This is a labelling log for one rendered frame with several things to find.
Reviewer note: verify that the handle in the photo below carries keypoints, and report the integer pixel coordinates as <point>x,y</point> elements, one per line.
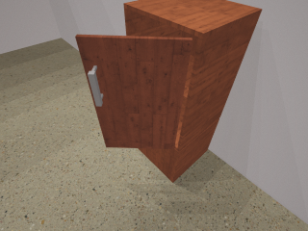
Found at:
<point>97,95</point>

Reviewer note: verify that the cupboard door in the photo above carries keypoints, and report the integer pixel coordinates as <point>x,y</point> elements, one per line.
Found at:
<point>142,80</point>

